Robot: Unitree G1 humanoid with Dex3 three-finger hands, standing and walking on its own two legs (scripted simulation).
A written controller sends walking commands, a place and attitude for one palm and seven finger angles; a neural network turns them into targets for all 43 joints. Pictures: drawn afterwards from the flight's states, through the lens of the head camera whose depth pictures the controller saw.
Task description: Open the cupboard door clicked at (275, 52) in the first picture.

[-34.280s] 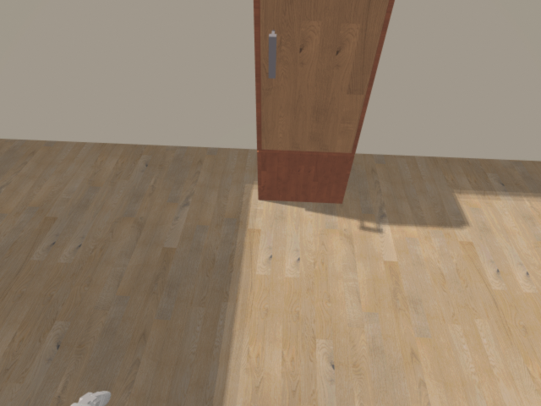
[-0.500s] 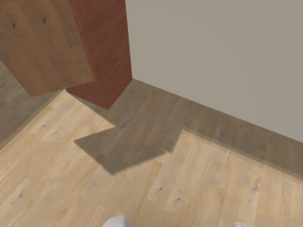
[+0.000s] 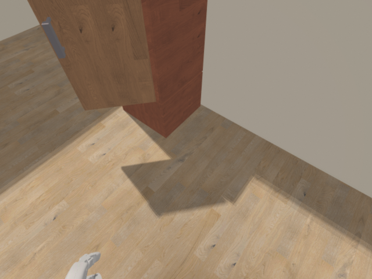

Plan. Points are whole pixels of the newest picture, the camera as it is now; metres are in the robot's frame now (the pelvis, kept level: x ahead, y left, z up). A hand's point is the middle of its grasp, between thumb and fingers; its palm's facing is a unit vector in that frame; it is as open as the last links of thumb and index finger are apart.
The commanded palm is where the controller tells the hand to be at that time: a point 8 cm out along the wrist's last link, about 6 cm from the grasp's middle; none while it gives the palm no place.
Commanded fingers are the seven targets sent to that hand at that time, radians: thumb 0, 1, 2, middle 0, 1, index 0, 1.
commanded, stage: turn to face it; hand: left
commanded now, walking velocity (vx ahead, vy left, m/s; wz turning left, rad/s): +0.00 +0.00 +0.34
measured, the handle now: (55, 37) +0.91 +0.55 +0.01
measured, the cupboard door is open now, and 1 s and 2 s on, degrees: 49 49 49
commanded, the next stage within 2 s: take the last steps up to it in 0.18 s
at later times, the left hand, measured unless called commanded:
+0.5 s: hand out of the picture -0.06 +0.19 -0.18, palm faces +0.31 -0.93 -0.21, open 7.4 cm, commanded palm none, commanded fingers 0.00 0.90 0.90 -0.20 -0.30 -0.20 -0.30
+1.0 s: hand (95, 245) +0.21 +0.25 -0.16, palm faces +0.20 -0.96 -0.19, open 7.4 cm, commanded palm none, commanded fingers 0.00 0.90 0.90 -0.20 -0.30 -0.20 -0.30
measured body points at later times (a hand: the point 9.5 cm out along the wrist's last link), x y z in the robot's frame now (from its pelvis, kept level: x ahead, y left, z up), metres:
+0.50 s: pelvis +0.00 +0.01 +0.00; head +0.03 +0.03 +0.45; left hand -0.07 +0.24 -0.16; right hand +0.17 -0.21 -0.14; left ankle -0.04 +0.10 -0.73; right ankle +0.00 -0.12 -0.73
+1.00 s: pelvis +0.13 +0.05 -0.01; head +0.17 +0.05 +0.44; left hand +0.20 +0.30 -0.15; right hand +0.06 -0.17 -0.16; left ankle -0.03 +0.10 -0.73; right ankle +0.23 -0.01 -0.73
